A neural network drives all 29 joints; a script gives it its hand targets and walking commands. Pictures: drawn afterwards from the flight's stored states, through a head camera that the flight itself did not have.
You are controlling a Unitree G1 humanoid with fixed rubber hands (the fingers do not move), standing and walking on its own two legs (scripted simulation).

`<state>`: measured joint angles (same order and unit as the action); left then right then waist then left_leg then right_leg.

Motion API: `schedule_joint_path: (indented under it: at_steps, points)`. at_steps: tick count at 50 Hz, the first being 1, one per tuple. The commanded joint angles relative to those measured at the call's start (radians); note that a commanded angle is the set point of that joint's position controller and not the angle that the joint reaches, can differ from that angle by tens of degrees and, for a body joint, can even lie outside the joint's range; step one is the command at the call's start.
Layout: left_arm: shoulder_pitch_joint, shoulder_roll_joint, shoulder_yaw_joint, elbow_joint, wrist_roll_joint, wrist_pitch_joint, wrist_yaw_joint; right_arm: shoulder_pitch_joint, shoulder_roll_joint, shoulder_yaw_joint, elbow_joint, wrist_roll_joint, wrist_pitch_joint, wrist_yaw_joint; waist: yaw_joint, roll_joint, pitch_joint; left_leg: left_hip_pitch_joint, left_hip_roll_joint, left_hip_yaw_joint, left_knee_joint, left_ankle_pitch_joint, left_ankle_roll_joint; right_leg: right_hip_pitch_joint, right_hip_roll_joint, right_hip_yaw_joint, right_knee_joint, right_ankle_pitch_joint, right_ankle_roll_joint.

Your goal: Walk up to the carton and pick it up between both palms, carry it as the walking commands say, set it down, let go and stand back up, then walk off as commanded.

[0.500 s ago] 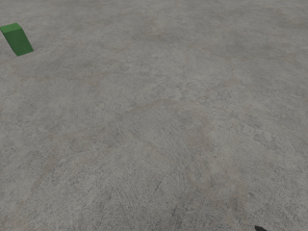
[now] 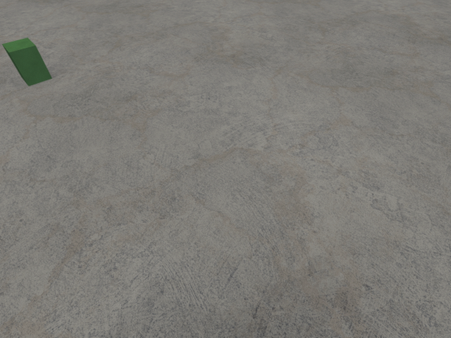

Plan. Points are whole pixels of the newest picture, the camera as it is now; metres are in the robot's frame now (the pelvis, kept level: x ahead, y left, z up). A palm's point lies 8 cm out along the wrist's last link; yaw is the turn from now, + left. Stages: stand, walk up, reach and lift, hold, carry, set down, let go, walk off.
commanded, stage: stand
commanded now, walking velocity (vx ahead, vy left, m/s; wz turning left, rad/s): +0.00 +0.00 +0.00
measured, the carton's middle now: (28, 62) +2.39 +1.72 -0.63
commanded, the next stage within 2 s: walk up in 1.38 s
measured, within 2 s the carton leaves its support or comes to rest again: neither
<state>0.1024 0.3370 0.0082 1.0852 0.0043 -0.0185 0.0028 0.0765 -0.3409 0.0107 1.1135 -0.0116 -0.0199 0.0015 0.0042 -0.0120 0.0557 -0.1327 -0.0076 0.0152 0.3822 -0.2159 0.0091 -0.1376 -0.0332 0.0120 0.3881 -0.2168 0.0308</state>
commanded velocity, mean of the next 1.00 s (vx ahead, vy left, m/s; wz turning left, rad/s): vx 0.00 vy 0.00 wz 0.00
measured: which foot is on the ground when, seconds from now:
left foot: down 0.00-1.00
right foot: down 0.00-1.00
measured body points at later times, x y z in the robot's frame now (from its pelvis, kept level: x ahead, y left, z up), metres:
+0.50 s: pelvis +0.00 -0.01 +0.00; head +0.01 +0.00 +0.45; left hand +0.08 +0.29 -0.13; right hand +0.09 -0.31 -0.12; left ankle +0.00 +0.11 -0.74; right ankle +0.00 -0.14 -0.74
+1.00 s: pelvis +0.00 -0.01 +0.00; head +0.01 +0.00 +0.45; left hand +0.09 +0.29 -0.13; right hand +0.10 -0.31 -0.12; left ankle +0.00 +0.11 -0.74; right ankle +0.00 -0.14 -0.74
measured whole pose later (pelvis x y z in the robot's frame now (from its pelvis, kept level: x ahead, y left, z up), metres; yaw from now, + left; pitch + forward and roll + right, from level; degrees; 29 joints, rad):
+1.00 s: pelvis +0.00 -0.01 +0.00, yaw +1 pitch -2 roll +0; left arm 0.09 0.34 0.02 1.10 0.00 -0.01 0.01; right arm 0.09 -0.35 0.00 1.12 -0.01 -0.02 0.00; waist 0.00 -0.01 0.05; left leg -0.11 0.00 0.00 0.33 -0.19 0.00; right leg -0.10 -0.03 0.00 0.33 -0.20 0.02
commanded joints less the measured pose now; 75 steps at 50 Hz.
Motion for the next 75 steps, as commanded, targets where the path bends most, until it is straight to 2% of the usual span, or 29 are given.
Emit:
schedule_joint_path:
  at_steps: [1, 2, 5, 8, 13, 16, 17, 18, 19, 22, 24, 31, 35, 36, 39, 40, 46, 47, 50, 52, 54, 56, 59, 61, 64, 68, 70, 74, 75]
  points:
    - [-0.039, 0.195, 0.034, -0.055, 0.007, -0.015, 0.015, -0.046, -0.203, -0.046, -0.052, -0.001, -0.014, -0.010, -0.003, 0.015, -0.061, 0.010, 0.125, -0.107, -0.071, 0.172, 0.020, 0.004, -0.089, 0.071, -0.066, 0.143, -0.054]
    - [-0.037, 0.213, 0.040, -0.049, 0.003, -0.014, 0.013, -0.049, -0.188, -0.038, -0.056, 0.004, -0.016, -0.011, -0.010, -0.020, -0.102, 0.039, 0.124, -0.103, -0.070, 0.154, 0.018, 0.011, -0.082, 0.070, -0.068, 0.153, -0.057]
    - [-0.033, 0.199, 0.038, -0.057, 0.001, -0.020, 0.014, -0.058, -0.198, -0.047, -0.058, 0.000, -0.014, -0.003, 0.006, 0.033, -0.104, 0.028, 0.121, -0.101, -0.081, 0.166, 0.022, 0.040, -0.094, 0.075, -0.066, 0.156, -0.055]
    - [-0.052, 0.228, 0.038, -0.047, 0.001, -0.017, 0.013, -0.047, -0.195, -0.043, -0.055, 0.003, -0.014, -0.007, -0.005, -0.038, -0.097, 0.037, 0.129, -0.104, -0.076, 0.178, 0.016, 0.025, -0.095, 0.084, -0.088, 0.166, -0.054]
    - [-0.056, 0.205, 0.035, -0.046, 0.001, -0.015, 0.018, -0.051, -0.222, -0.051, -0.054, -0.001, -0.015, -0.004, -0.008, 0.029, -0.081, 0.049, 0.127, -0.108, -0.094, 0.183, 0.022, 0.007, -0.088, 0.083, -0.080, 0.143, -0.053]
    - [-0.067, 0.228, 0.042, -0.052, 0.000, -0.016, 0.013, -0.043, -0.210, -0.048, -0.059, 0.000, -0.013, -0.002, -0.005, -0.031, -0.064, 0.025, 0.129, -0.103, -0.091, 0.187, 0.016, 0.012, -0.094, 0.071, -0.085, 0.161, -0.050]
    - [-0.044, 0.201, 0.036, -0.041, -0.003, -0.017, 0.008, -0.033, -0.218, -0.050, -0.046, 0.003, -0.017, -0.004, 0.001, 0.014, -0.084, 0.041, 0.128, -0.102, -0.078, 0.182, 0.024, 0.022, -0.099, 0.084, -0.092, 0.163, -0.054]
    - [-0.057, 0.204, 0.035, -0.051, -0.001, -0.011, 0.009, -0.048, -0.211, -0.047, -0.055, -0.004, -0.017, -0.008, -0.004, -0.024, -0.064, 0.026, 0.129, -0.111, -0.087, 0.169, 0.021, 0.012, -0.090, 0.071, -0.096, 0.171, -0.051]
    - [-0.037, 0.210, 0.039, -0.036, 0.004, -0.016, 0.015, -0.024, -0.182, -0.043, -0.053, 0.005, -0.014, -0.002, -0.011, 0.021, -0.088, 0.040, 0.127, -0.112, -0.097, 0.152, 0.022, 0.032, -0.097, 0.084, -0.090, 0.171, -0.055]
    - [-0.059, 0.220, 0.038, -0.045, 0.001, -0.013, 0.011, -0.036, -0.199, -0.040, -0.042, -0.001, -0.010, -0.009, 0.004, -0.005, -0.081, 0.023, 0.132, -0.110, -0.088, 0.157, 0.026, 0.032, -0.103, 0.092, -0.099, 0.158, -0.059]
    - [-0.050, 0.192, 0.038, -0.049, -0.002, -0.012, 0.009, -0.044, -0.233, -0.056, -0.050, 0.006, -0.014, -0.009, -0.006, 0.048, -0.062, -0.002, 0.119, -0.111, -0.106, 0.130, 0.021, 0.025, -0.093, 0.088, -0.105, 0.156, -0.049]
    - [-0.025, 0.210, 0.044, -0.021, -0.003, -0.013, 0.012, 0.009, -0.210, -0.045, -0.051, 0.000, -0.016, -0.006, -0.009, -0.025, -0.085, 0.040, 0.133, -0.115, -0.098, 0.221, 0.014, 0.038, -0.092, 0.074, -0.088, 0.172, -0.049]
    - [-0.073, 0.227, 0.048, -0.043, 0.003, -0.015, 0.011, -0.037, -0.212, -0.045, -0.044, 0.003, -0.016, -0.012, -0.001, 0.029, -0.095, 0.041, 0.128, -0.096, -0.086, 0.220, 0.009, 0.045, -0.102, 0.084, -0.100, 0.214, -0.055]
    - [-0.074, 0.231, 0.049, -0.044, -0.003, -0.017, 0.014, -0.031, -0.194, -0.041, -0.051, 0.002, -0.014, -0.012, -0.010, -0.018, -0.085, 0.046, 0.133, -0.113, -0.089, 0.233, 0.015, 0.030, -0.094, 0.078, -0.100, 0.217, -0.047]
    - [-0.052, 0.217, 0.049, -0.041, -0.007, -0.019, 0.008, -0.030, -0.212, -0.047, -0.047, 0.009, -0.015, -0.014, -0.015, -0.018, -0.112, 0.066, 0.133, -0.107, -0.080, 0.229, 0.019, 0.037, -0.093, 0.079, -0.096, 0.230, -0.051]
    - [-0.072, 0.208, 0.045, -0.041, 0.000, -0.012, 0.010, -0.039, -0.213, -0.048, -0.050, 0.001, -0.012, -0.013, -0.018, 0.034, -0.090, 0.051, 0.137, -0.109, -0.087, 0.227, 0.022, 0.039, -0.094, 0.079, -0.101, 0.216, -0.051]
    - [-0.032, 0.217, 0.049, -0.040, -0.007, -0.010, 0.011, -0.009, -0.198, -0.042, -0.040, 0.004, -0.011, -0.011, 0.000, -0.028, -0.067, 0.036, 0.138, -0.123, -0.102, 0.194, 0.023, 0.051, -0.097, 0.069, -0.101, 0.171, -0.050]
    - [-0.039, 0.214, 0.047, -0.033, -0.005, -0.007, 0.014, -0.038, -0.181, -0.041, -0.050, 0.007, -0.013, -0.006, -0.005, 0.014, -0.066, 0.036, 0.139, -0.117, -0.100, 0.204, 0.018, 0.027, -0.096, 0.068, -0.103, 0.169, -0.050]
    - [-0.057, 0.225, 0.050, -0.039, -0.001, -0.013, 0.014, -0.017, -0.208, -0.044, -0.040, 0.000, -0.014, -0.005, -0.010, -0.007, -0.077, 0.018, 0.128, -0.119, -0.119, 0.150, 0.017, 0.042, -0.097, 0.079, -0.104, 0.157, -0.055]
    - [-0.023, 0.207, 0.044, -0.039, 0.001, -0.009, 0.008, -0.042, -0.245, -0.058, -0.046, -0.002, -0.011, -0.008, 0.002, 0.042, -0.071, 0.038, 0.130, -0.116, -0.102, 0.163, 0.015, 0.032, -0.102, 0.070, -0.115, 0.150, -0.051]
    - [-0.040, 0.242, 0.058, -0.024, 0.002, -0.013, 0.014, -0.009, -0.186, -0.043, -0.044, 0.002, -0.012, -0.008, -0.016, -0.001, -0.100, 0.048, 0.140, -0.113, -0.110, 0.195, 0.018, 0.038, -0.101, 0.080, -0.100, 0.156, -0.054]
    - [-0.048, 0.190, 0.040, -0.051, 0.000, -0.013, 0.009, -0.037, -0.222, -0.055, -0.048, 0.007, -0.021, -0.014, 0.000, 0.033, -0.077, 0.034, 0.135, -0.111, -0.093, 0.194, 0.020, 0.042, -0.103, 0.081, -0.123, 0.191, -0.058]
    - [-0.020, 0.200, 0.041, -0.031, -0.008, -0.020, 0.011, 0.004, -0.222, -0.048, -0.037, 0.004, -0.015, -0.007, -0.004, -0.020, -0.107, 0.046, 0.138, -0.127, -0.091, 0.247, 0.020, 0.067, -0.107, 0.075, -0.090, 0.256, -0.054]
    - [-0.041, 0.203, 0.042, -0.036, -0.003, -0.010, 0.013, -0.027, -0.231, -0.056, -0.041, 0.004, -0.019, -0.011, 0.007, 0.018, -0.077, 0.039, 0.134, -0.115, -0.087, 0.225, 0.014, 0.050, -0.109, 0.075, -0.106, 0.220, -0.060]
    - [-0.044, 0.219, 0.055, -0.038, -0.003, -0.020, 0.014, -0.007, -0.229, -0.055, -0.039, 0.002, -0.011, -0.012, -0.009, -0.023, -0.108, 0.079, 0.137, -0.115, -0.097, 0.244, 0.012, 0.052, -0.096, 0.068, -0.106, 0.219, -0.048]
    - [-0.025, 0.202, 0.052, -0.022, -0.001, -0.009, 0.013, -0.006, -0.236, -0.053, -0.038, -0.004, -0.011, -0.009, 0.001, 0.046, -0.075, 0.025, 0.131, -0.115, -0.091, 0.256, 0.012, 0.068, -0.106, 0.065, -0.108, 0.234, -0.051]
    - [-0.037, 0.224, 0.055, -0.033, -0.001, -0.008, 0.013, 0.013, -0.220, -0.054, -0.036, 0.001, -0.010, -0.013, -0.009, 0.006, -0.091, 0.032, 0.135, -0.123, -0.107, 0.230, 0.017, 0.074, -0.106, 0.067, -0.093, 0.224, -0.057]
    - [-0.010, 0.195, 0.043, -0.021, -0.003, -0.006, 0.017, 0.010, -0.243, -0.055, -0.033, 0.004, -0.015, -0.014, -0.015, 0.026, -0.086, 0.040, 0.129, -0.111, -0.090, 0.201, 0.017, 0.056, -0.101, 0.078, -0.112, 0.212, -0.047]
    - [-0.055, 0.212, 0.044, -0.033, 0.003, -0.010, 0.012, 0.009, -0.220, -0.048, -0.038, 0.000, -0.010, -0.013, -0.020, -0.015, -0.078, 0.053, 0.141, -0.116, -0.104, 0.245, 0.013, 0.041, -0.098, 0.063, -0.098, 0.202, -0.052]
